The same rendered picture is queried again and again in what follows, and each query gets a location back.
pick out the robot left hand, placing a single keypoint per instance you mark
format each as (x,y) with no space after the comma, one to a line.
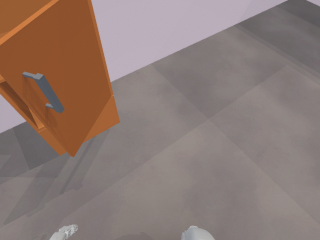
(65,232)

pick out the cupboard door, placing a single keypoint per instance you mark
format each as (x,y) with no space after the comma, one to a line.
(58,41)

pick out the right robot thigh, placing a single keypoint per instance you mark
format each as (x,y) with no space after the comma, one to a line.
(196,234)

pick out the handle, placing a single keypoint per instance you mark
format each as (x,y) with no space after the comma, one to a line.
(47,90)

